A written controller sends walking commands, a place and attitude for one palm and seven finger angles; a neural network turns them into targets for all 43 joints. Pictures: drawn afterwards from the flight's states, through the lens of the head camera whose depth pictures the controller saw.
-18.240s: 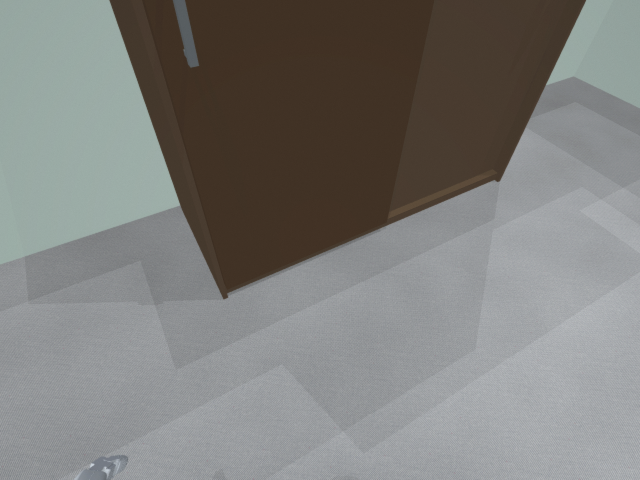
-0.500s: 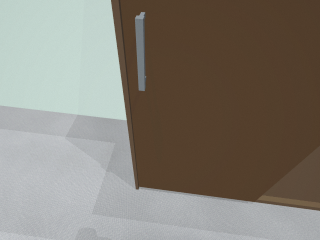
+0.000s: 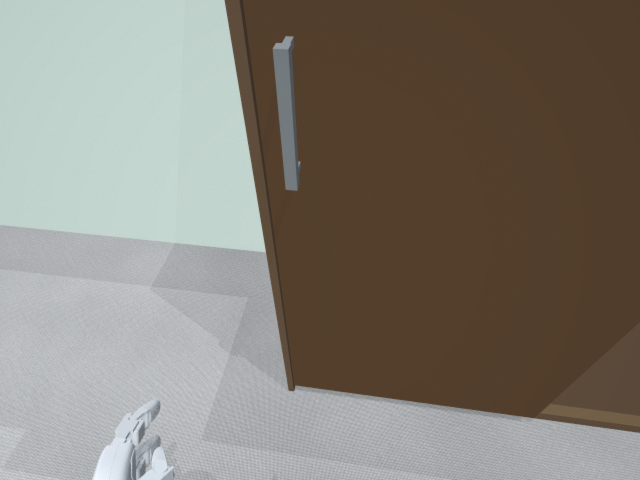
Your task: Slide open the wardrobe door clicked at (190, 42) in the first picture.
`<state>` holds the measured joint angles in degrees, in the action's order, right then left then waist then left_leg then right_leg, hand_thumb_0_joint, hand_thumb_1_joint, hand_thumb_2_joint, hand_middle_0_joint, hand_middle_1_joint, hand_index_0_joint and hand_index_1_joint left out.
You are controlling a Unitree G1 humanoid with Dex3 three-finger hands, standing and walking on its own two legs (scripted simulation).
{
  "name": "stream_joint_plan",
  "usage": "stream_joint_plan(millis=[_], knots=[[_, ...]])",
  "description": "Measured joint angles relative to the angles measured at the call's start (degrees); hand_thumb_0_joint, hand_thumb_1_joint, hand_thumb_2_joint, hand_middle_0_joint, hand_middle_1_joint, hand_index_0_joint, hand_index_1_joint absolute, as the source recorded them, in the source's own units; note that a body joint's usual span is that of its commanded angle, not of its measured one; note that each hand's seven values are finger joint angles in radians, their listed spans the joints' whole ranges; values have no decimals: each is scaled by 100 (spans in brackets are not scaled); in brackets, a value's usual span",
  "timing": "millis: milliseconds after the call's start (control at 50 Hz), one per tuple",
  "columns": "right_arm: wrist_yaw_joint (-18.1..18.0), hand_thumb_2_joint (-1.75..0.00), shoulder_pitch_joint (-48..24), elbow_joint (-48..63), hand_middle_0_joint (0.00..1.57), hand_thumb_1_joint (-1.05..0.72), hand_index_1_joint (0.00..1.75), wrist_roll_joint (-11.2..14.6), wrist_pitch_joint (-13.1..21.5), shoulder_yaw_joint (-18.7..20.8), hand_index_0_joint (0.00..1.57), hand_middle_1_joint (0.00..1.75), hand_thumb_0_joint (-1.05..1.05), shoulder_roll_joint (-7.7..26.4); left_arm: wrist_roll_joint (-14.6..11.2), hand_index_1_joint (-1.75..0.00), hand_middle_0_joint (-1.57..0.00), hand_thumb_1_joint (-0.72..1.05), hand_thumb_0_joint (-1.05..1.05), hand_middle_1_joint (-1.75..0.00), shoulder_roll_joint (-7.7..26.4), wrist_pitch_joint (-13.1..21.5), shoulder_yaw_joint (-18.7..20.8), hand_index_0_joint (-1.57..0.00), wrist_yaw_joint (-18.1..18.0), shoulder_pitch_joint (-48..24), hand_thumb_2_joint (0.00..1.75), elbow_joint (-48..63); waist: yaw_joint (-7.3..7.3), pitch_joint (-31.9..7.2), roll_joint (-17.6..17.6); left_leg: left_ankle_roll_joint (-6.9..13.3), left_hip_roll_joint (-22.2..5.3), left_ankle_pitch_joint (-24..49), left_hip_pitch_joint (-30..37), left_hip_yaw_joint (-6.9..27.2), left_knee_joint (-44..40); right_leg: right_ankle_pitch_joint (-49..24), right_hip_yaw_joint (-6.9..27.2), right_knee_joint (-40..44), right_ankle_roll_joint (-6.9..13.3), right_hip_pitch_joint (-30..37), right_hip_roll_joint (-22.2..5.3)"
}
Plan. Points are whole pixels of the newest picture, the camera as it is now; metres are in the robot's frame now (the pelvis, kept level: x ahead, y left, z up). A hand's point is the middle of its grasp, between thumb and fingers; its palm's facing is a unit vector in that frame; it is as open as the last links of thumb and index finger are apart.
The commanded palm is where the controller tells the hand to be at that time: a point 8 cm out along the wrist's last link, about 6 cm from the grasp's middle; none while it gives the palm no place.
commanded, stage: raise the hand with hooked fingers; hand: left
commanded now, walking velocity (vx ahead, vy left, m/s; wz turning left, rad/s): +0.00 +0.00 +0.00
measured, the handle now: (290, 119) +0.51 +0.07 +0.21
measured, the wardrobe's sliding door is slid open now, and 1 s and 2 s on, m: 0.00 0.00 0.00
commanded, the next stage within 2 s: move the hooked fingers beside the handle in 1.94 s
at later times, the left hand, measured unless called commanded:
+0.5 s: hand (156, 427) +0.16 +0.18 +0.06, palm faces +0.00 -0.99 -0.10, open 10.1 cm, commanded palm +0.14 +0.25 +0.06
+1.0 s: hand (102, 329) +0.23 +0.23 +0.14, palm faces -0.03 -0.99 -0.13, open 13.0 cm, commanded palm +0.20 +0.29 +0.16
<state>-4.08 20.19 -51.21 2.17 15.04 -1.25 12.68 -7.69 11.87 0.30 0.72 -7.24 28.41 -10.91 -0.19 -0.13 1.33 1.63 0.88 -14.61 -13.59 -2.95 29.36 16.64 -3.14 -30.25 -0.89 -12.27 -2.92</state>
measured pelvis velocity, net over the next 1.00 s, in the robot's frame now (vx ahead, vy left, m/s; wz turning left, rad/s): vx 0.00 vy -0.01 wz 0.01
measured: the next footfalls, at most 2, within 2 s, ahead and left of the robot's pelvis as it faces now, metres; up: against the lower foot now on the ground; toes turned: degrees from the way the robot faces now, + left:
none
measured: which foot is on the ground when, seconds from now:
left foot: down 0.00-1.00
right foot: down 0.00-1.00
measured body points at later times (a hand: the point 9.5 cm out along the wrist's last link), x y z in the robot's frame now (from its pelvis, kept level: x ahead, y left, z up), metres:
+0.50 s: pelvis -0.01 -0.03 -0.04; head +0.00 -0.03 +0.41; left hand +0.16 +0.23 +0.07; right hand +0.21 -0.24 -0.09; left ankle +0.01 +0.10 -0.73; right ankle +0.00 -0.13 -0.74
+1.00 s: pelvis +0.00 -0.01 -0.01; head -0.02 -0.01 +0.44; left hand +0.22 +0.29 +0.15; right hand +0.18 -0.25 -0.05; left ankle +0.01 +0.10 -0.74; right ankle +0.00 -0.13 -0.74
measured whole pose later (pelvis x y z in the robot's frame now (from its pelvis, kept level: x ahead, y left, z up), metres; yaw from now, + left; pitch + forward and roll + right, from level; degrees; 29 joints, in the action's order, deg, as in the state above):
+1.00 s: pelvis +0.00 -0.01 -0.01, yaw +0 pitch -2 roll -1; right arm -5.6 14.2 -35.6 3.6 19.4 -2.6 16.1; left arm -20.7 23.8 1.3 21.1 24.1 11.1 6.5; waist 1.8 -1.6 1.4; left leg 1.0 -1.0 -17.6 -15.6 -1.5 35.0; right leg 17.8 -4.3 -32.2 -0.2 -12.3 -1.1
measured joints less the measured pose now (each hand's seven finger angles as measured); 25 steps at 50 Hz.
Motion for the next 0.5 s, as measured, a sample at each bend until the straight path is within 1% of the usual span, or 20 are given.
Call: stream_joint_plan(millis=[40, 60, 80, 140, 160, 180, 200, 240, 260, 300, 320, 360, 400, 440, 460, 480, 500], knots=[[42, -89, -189, 355, 20, -91, 30, -33, 230, 51, 20, 29, 2, 154, -98, -35, -20, 88, 4, -34, -61, 426, -22, -19, 137, -264, 86, 640, -117, -163, 78, 12, 14, -103, -211, 47, 258, 109, -46, -227, -10, -175, -25], [82, -89, -319, 527, 20, -91, 30, -63, 291, 90, 20, 29, 2, 198, -154, -36, -20, 86, 4, -35, -127, 716, -10, -19, 292, -424, 86, 808, -160, -259, 87, 8, 7, -165, -358, 47, 409, 170, -43, -376, -7, -323, -27], [140, -89, -459, 695, 20, -91, 30, -81, 311, 137, 20, 29, 2, 216, -205, -37, -20, 84, 3, -36, -208, 1043, 23, -19, 522, -562, 85, 875, -183, -354, 75, -3, -12, -232, -510, 29, 560, 233, -21, -534, 2, -488, -16], [352, -89, -861, 1213, 20, -91, 30, -142, 190, 265, 20, 29, 2, 170, -381, -41, -20, 77, 2, -40, -389, 1990, 165, -20, 1487, -685, 83, 802, -205, -544, -103, -64, -102, -454, -960, -57, 1039, 445, 78, -1067, 64, -1009, 46], [413, -89, -970, 1397, 20, -91, 30, -157, 118, 301, 20, 29, 1, 147, -385, -42, -20, 74, 1, -41, -386, 2232, 223, -20, 1830, -636, 82, 739, -198, -553, -190, -86, -134, -535, -1094, -73, 1210, 526, 98, -1252, 91, -1160, 71], [461, -89, -1056, 1578, 20, -91, 30, -163, 42, 337, 20, 29, 1, 130, -355, -43, -21, 72, 1, -43, -338, 2382, 291, -21, 2124, -546, 81, 684, -171, -543, -280, -107, -167, -613, -1212, -84, 1372, 604, 113, -1426, 118, -1293, 96], [492, -89, -1118, 1757, 20, -90, 30, -161, -46, 366, 20, 29, 1, 126, -333, -45, -21, 69, 1, -44, -256, 2417, 362, -21, 2345, -405, 80, 672, -130, -520, -365, -124, -197, -684, -1310, -88, 1516, 676, 121, -1579, 135, -1402, 119], [505, -89, -1179, 2078, 20, -90, 30, -136, -213, 410, 20, 29, 1, 153, -375, -48, -22, 64, 1, -47, -59, 2272, 520, -22, 2575, -4, 78, 775, -27, -459, -476, -161, -246, -804, -1455, -55, 1752, 799, 95, -1806, 175, -1537, 159], [493, -89, -1179, 2201, 20, -90, 30, -124, -273, 432, 20, 29, 1, 177, -430, -49, -22, 61, 1, -48, 30, 2166, 617, -22, 2602, 220, 77, 870, 34, -431, -490, -178, -268, -853, -1506, -15, 1848, 847, 57, -1873, 194, -1562, 177], [437, -89, -1122, 2357, 20, -90, 30, -124, -329, 461, 20, 29, 1, 227, -581, -52, -23, 56, 1, -51, 193, 2007, 845, -23, 2532, 627, 75, 1160, 171, -411, -451, -206, -304, -934, -1594, 107, 2009, 914, -61, -1935, 232, -1562, 213], [403, -89, -1082, 2381, 20, -90, 30, -119, -327, 458, 20, 29, 1, 250, -672, -54, -23, 54, 1, -53, 258, 2005, 968, -23, 2469, 783, 74, 1337, 236, -412, -403, -219, -319, -965, -1629, 185, 2077, 935, -136, -1937, 247, -1540, 229], [333, -89, -1020, 2320, 20, -90, 30, -100, -269, 409, 20, 29, 1, 289, -861, -57, -23, 49, 2, -56, 335, 2184, 1188, -23, 2385, 917, 72, 1657, 346, -424, -269, -239, -333, -1007, -1694, 348, 2192, 957, -294, -1916, 265, -1482, 251], [256, -89, -1016, 2161, 20, -90, 30, -66, -161, 286, 19, 29, 1, 331, -1062, -60, -23, 44, 2, -59, 321, 2463, 1303, -23, 2460, 709, 70, 1838, 417, -382, -100, -248, -329, -1024, -1754, 500, 2300, 961, -441, -1903, 270, -1429, 260], [181, -89, -1053, 1960, 20, -90, 30, -25, -54, 133, 20, 29, 1, 327, -1202, -63, -23, 40, 2, -62, 274, 2615, 1294, -23, 2695, 232, 68, 1853, 447, -306, 58, -253, -321, -1010, -1802, 600, 2366, 942, -537, -1893, 270, -1407, 262], [144, -89, -1066, 1870, 20, -90, 30, -6, -24, 58, 20, 29, 1, 292, -1219, -64, -23, 37, 1, -63, 273, 2584, 1260, -23, 2839, -38, 67, 1810, 446, -285, 112, -254, -319, -988, -1821, 620, 2364, 921, -556, -1879, 270, -1414, 263], [108, -89, -1071, 1791, 20, -90, 30, 13, -9, -14, 20, 29, 1, 239, -1208, -66, -23, 35, 1, -65, 299, 2482, 1220, -23, 2992, -309, 66, 1723, 433, -267, 150, -256, -320, -955, -1824, 618, 2335, 890, -555, -1853, 273, -1422, 265], [79, -89, -1063, 1728, 20, -90, 30, 33, -7, -81, 20, 30, 1, 175, -1179, -67, -23, 32, 1, -66, 352, 2305, 1186, -23, 3142, -559, 65, 1608, 406, -259, 173, -254, -323, -917, -1812, 596, 2279, 851, -534, -1813, 276, -1428, 268]])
